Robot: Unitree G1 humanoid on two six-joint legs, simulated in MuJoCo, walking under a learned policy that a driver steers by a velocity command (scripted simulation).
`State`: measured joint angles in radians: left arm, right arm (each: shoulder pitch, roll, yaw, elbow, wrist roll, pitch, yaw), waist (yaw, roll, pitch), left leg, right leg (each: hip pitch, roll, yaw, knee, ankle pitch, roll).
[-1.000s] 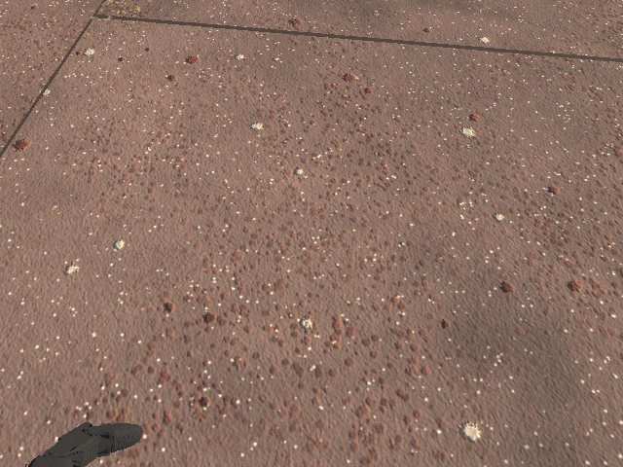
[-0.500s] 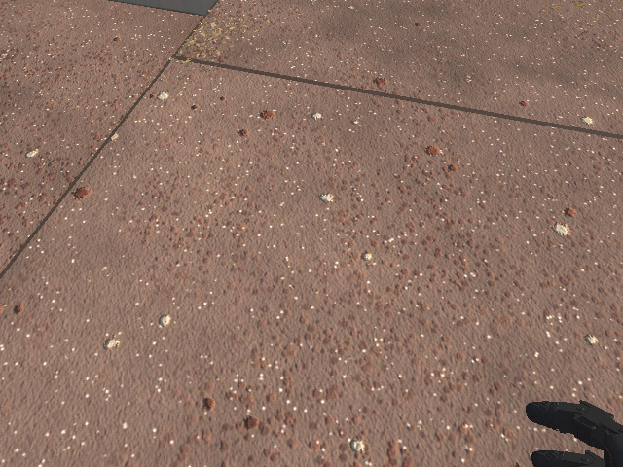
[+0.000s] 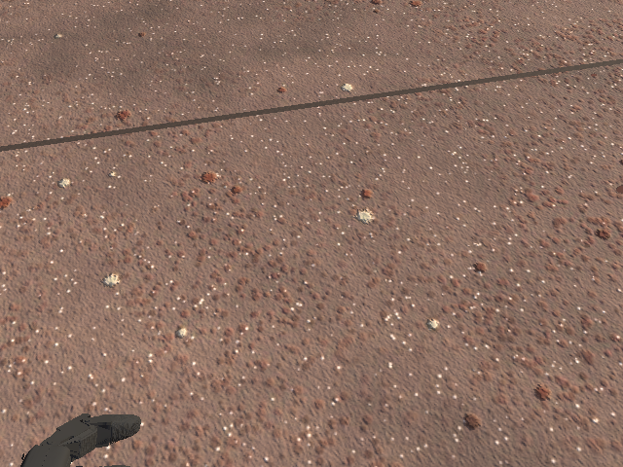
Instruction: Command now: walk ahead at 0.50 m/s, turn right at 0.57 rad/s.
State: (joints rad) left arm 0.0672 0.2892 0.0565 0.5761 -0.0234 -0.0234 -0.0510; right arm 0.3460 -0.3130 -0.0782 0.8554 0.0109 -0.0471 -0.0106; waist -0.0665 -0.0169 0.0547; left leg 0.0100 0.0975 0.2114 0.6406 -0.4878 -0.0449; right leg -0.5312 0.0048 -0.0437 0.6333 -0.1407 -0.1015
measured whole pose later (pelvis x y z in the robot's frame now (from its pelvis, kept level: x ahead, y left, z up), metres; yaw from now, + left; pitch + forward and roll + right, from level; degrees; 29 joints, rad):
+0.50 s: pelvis +0.28 +0.01 +0.01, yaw +2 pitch +2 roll -2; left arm 0.33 0.29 0.05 0.81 -0.01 -0.05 0.00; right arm 0.10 -0.26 -0.03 0.74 -0.01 -0.08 0.05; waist 0.06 0.03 0.02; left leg -0.55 0.04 0.00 0.51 0.04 0.05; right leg 0.08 0.05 -0.08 0.29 -0.40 -0.04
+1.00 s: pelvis +0.40 +0.00 +0.02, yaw -12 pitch +1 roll +3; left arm 0.22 0.30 0.09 0.71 0.00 0.05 0.01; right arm 0.06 -0.29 -0.07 0.83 0.00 0.02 -0.02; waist 0.02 0.02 0.04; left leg -0.30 0.11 0.22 0.62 -0.34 -0.04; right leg -0.35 -0.04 -0.03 0.61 -0.26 -0.03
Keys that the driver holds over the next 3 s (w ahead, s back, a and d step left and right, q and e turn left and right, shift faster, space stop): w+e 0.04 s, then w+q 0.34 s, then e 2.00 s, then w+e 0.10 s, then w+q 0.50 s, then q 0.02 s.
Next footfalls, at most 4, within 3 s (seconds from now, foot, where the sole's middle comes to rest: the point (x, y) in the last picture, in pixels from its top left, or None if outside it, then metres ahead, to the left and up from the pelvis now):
0.52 left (247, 456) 0.47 0.14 -0.75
0.98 right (373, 461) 0.44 -0.11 -0.75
1.44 left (268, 425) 0.53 0.10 -0.75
1.86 right None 0.37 -0.13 -0.75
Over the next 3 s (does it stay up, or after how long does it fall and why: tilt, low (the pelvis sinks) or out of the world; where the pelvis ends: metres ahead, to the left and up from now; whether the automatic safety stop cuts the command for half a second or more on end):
stays up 0.45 -0.17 0.03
